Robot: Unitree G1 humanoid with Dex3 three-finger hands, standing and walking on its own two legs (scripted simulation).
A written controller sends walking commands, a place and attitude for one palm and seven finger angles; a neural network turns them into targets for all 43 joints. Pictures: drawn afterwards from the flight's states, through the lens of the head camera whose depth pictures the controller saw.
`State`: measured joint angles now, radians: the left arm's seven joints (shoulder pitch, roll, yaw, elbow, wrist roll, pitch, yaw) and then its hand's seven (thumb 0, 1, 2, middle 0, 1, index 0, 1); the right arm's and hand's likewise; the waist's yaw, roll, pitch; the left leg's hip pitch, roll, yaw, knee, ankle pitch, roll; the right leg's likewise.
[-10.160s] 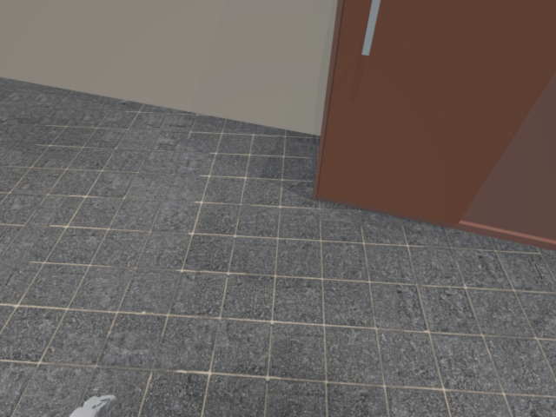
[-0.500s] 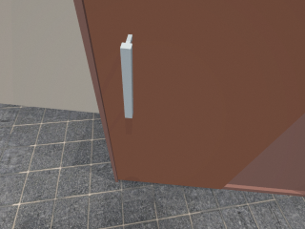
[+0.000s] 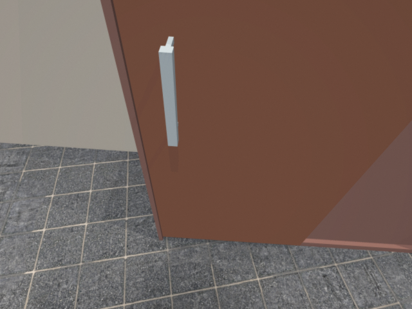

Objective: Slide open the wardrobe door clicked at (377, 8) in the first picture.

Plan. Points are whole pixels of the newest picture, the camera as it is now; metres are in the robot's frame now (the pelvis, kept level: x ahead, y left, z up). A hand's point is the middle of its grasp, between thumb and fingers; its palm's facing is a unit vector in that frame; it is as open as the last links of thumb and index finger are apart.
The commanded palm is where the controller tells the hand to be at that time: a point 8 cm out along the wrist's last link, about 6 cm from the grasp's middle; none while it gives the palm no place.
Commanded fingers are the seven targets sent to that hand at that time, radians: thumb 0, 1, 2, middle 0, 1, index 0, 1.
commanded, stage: come to a stop and stand still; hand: left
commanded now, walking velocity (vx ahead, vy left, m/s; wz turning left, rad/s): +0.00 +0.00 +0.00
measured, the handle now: (172, 97) +0.50 +0.13 +0.14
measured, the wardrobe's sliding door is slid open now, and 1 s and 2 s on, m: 0.00 0.00 0.00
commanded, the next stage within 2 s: look again from close up in 1.60 s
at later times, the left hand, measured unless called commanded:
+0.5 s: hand out of the picture -0.07 +0.16 -0.16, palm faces +0.07 -0.99 -0.14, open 7.3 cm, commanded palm none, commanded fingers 0.00 0.90 0.90 -0.20 -0.30 -0.20 -0.30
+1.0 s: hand out of the picture +0.01 +0.22 -0.16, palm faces +0.03 -0.98 -0.22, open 7.3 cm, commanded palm none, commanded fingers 0.00 0.90 0.90 -0.20 -0.30 -0.20 -0.30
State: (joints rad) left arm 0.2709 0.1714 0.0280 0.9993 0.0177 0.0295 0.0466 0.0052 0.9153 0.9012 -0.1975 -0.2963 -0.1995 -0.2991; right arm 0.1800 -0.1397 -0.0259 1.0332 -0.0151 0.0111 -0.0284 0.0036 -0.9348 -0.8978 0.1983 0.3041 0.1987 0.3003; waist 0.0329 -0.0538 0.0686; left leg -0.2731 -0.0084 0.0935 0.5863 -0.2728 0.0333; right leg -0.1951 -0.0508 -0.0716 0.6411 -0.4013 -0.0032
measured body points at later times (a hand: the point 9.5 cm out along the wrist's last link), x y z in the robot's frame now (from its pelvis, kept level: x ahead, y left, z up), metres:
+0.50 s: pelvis -0.03 +0.01 +0.02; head -0.02 +0.03 +0.46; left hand -0.08 +0.22 -0.15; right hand -0.06 -0.19 -0.14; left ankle +0.03 +0.10 -0.73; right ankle -0.03 -0.11 -0.73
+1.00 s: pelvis +0.00 +0.05 +0.01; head -0.01 +0.04 +0.46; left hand +0.01 +0.27 -0.14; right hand +0.00 -0.18 -0.15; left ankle +0.03 +0.10 -0.73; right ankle -0.03 -0.10 -0.73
